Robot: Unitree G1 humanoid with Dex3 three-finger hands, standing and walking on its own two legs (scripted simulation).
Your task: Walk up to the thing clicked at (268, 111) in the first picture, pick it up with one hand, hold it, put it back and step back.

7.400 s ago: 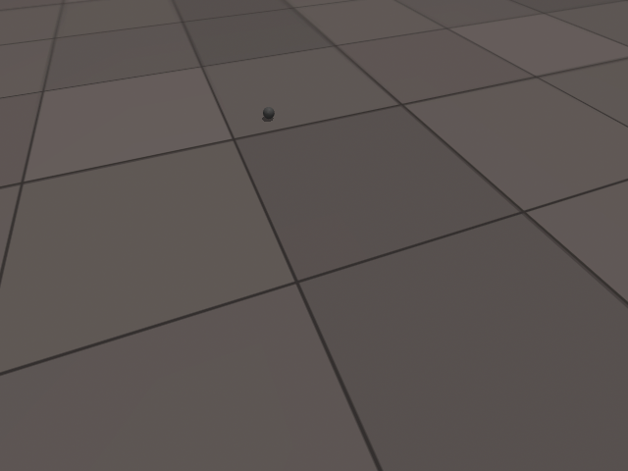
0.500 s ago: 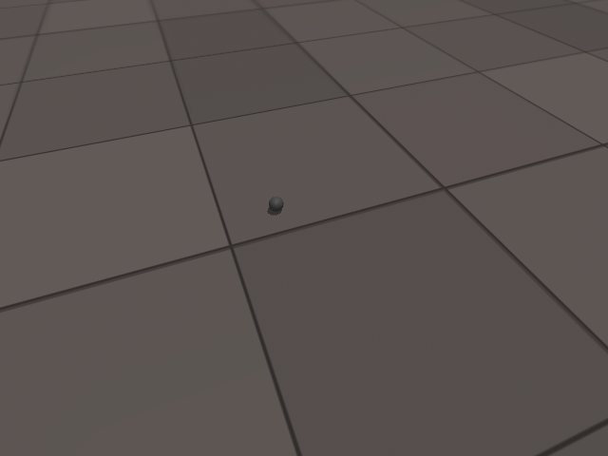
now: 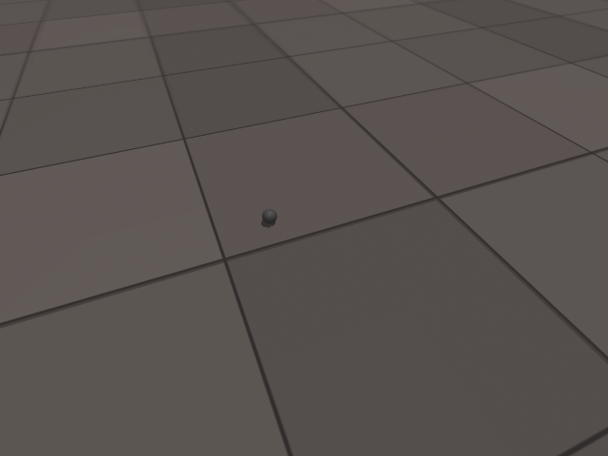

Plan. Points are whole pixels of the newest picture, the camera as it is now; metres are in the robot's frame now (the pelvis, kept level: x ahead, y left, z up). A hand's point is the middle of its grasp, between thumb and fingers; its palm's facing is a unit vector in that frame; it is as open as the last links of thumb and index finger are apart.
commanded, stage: walk up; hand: left
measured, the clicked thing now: (269, 216) +1.41 +0.23 -0.74
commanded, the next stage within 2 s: none
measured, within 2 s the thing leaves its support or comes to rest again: neither
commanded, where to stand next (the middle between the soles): +1.02 +0.03 m, yaw +1 degrees
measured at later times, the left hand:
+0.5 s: hand out of the picture +0.17 +0.22 -0.14, palm faces +0.07 -0.93 -0.37, open 7.4 cm
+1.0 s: hand (194, 281) +0.52 +0.26 -0.14, palm faces -0.05 -0.92 -0.39, open 7.4 cm
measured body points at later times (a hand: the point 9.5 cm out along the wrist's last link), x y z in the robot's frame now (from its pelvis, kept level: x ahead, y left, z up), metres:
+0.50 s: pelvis +0.17 -0.06 +0.00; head +0.18 -0.06 +0.45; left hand +0.17 +0.27 -0.12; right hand +0.28 -0.38 -0.12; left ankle +0.28 +0.10 -0.70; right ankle +0.13 -0.18 -0.74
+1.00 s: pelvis +0.43 -0.02 -0.02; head +0.45 -0.03 +0.43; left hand +0.52 +0.31 -0.11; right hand +0.48 -0.34 -0.13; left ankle +0.35 +0.12 -0.74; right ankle +0.57 -0.15 -0.73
